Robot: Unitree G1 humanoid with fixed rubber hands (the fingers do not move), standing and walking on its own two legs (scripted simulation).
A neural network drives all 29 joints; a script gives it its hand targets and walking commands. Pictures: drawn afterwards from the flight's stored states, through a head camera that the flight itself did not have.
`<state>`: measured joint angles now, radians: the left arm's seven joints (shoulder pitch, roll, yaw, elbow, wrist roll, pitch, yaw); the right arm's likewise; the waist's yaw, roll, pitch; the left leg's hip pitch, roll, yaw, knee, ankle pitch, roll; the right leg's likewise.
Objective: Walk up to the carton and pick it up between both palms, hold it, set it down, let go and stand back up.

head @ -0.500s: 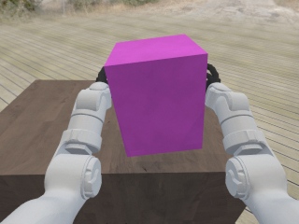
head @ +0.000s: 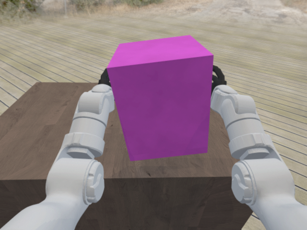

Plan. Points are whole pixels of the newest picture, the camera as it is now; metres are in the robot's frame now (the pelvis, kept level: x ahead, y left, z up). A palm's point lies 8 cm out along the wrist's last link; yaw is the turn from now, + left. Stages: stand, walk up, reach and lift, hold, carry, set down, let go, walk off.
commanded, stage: hold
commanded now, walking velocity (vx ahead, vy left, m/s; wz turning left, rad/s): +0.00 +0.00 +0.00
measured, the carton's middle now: (161, 95) +0.40 -0.01 +0.23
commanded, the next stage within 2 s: set down in 0.62 s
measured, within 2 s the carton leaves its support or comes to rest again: neither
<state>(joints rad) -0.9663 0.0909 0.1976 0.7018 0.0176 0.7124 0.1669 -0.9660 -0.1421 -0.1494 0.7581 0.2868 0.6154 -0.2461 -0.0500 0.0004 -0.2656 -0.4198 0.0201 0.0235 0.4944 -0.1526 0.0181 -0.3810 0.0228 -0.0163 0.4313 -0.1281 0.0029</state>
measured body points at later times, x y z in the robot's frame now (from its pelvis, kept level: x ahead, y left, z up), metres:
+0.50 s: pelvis +0.00 +0.00 +0.00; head -0.07 +0.01 +0.44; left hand +0.41 +0.14 +0.24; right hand +0.40 -0.16 +0.25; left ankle +0.06 +0.11 -0.74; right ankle +0.06 -0.12 -0.74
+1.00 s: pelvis +0.00 +0.00 +0.00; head -0.05 +0.01 +0.45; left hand +0.43 +0.16 +0.21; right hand +0.43 -0.13 +0.24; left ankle +0.06 +0.11 -0.74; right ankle +0.06 -0.12 -0.74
